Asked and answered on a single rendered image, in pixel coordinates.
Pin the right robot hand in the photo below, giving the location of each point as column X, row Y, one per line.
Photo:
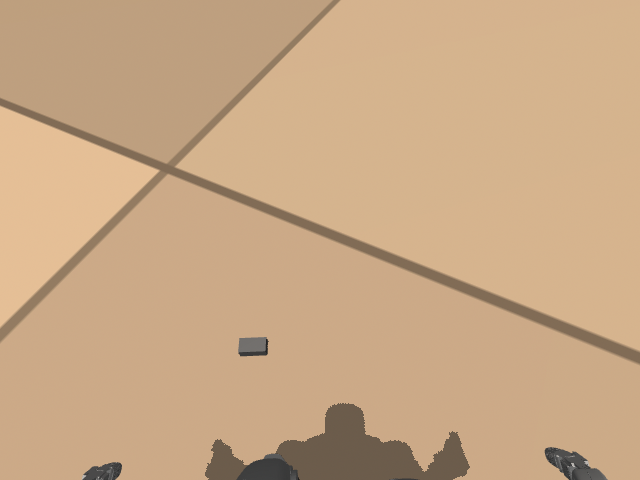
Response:
column 573, row 465

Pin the left robot hand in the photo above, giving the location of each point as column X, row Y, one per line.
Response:
column 109, row 471

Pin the small box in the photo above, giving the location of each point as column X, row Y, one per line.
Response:
column 256, row 346

